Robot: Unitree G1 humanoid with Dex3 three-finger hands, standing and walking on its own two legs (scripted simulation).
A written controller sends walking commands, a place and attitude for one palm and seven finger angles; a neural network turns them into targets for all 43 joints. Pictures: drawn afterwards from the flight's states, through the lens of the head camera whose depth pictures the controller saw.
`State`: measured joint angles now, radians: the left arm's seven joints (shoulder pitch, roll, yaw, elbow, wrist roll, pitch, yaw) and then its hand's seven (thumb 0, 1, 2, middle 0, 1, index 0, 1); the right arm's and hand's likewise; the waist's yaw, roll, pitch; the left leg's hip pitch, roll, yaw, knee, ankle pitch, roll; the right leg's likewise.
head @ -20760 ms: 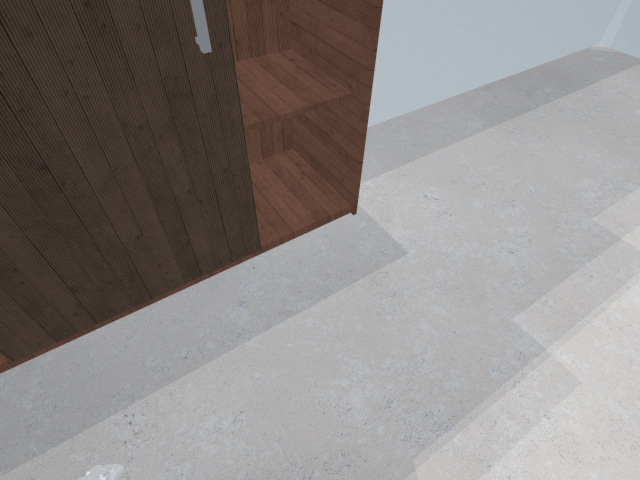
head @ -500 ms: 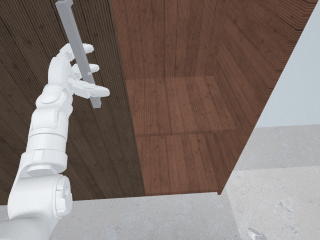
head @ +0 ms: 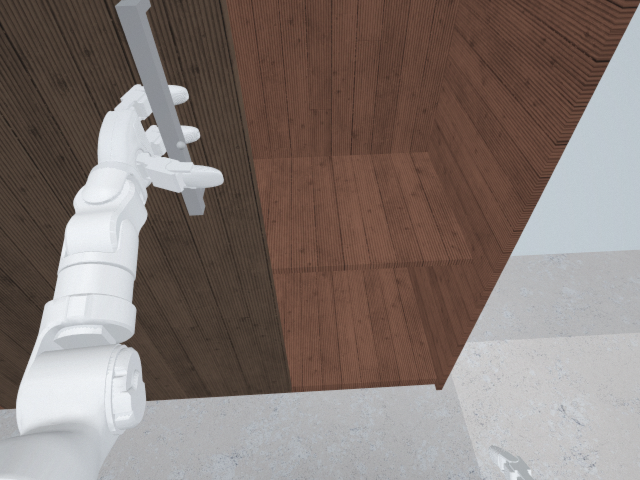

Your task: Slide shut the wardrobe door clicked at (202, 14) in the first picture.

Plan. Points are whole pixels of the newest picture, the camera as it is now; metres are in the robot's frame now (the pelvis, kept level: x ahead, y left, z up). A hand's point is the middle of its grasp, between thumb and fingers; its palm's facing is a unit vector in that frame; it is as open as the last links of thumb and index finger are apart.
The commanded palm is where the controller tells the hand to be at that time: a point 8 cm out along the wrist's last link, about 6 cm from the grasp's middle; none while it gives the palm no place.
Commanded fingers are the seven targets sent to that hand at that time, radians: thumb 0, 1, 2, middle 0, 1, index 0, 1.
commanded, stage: grip the handle and tug to test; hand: left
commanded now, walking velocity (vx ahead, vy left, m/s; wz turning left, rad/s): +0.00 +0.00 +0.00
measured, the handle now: (173, 120) +0.49 +0.20 +0.23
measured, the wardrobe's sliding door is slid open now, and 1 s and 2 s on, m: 0.46 0.46 0.46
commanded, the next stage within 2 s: tug the door sideways, standing still in 1.28 s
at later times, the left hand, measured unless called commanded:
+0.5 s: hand (183, 144) +0.44 +0.18 +0.22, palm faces +0.11 -0.99 +0.00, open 6.3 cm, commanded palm +0.41 +0.23 +0.22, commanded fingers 0.00 0.90 0.90 -0.45 -1.40 -0.45 -1.40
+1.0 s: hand (185, 144) +0.44 +0.18 +0.22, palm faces +0.12 -0.99 -0.01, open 5.6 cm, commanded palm +0.40 +0.22 +0.22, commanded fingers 0.00 0.90 0.90 -0.45 -1.40 -0.45 -1.40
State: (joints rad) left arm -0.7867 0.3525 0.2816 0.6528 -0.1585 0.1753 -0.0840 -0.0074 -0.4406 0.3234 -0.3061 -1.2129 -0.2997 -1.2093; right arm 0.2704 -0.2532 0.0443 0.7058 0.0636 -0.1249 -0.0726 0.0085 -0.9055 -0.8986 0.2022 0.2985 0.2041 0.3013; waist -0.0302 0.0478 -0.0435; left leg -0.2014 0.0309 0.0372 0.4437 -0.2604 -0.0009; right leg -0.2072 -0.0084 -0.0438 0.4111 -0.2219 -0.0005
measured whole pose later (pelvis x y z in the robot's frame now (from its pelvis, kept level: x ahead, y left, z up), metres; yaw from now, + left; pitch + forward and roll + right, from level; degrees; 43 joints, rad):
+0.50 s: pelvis +0.00 +0.00 +0.00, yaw +0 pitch +1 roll -1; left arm -0.79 0.35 0.28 0.66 -0.15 0.18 -0.07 0.01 0.59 0.77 -0.42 -1.36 -0.40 -1.35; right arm 0.28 -0.26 0.04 0.71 0.06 -0.13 -0.07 0.01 -0.91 -0.90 0.20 0.30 0.20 0.30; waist -0.04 0.05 -0.04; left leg -0.21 0.03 0.04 0.44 -0.26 0.00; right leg -0.21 -0.01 -0.04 0.41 -0.22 0.00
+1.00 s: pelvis +0.01 +0.00 +0.00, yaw +0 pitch +1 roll -1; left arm -0.75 0.33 0.27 0.58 -0.16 0.21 -0.05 0.01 0.75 0.80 -0.40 -1.40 -0.36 -1.39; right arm 0.26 -0.25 0.04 0.70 0.06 -0.11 -0.07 0.01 -0.91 -0.90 0.20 0.30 0.20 0.30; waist -0.03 0.05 -0.04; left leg -0.19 0.03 0.04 0.44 -0.27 0.00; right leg -0.20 -0.01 -0.04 0.41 -0.24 0.00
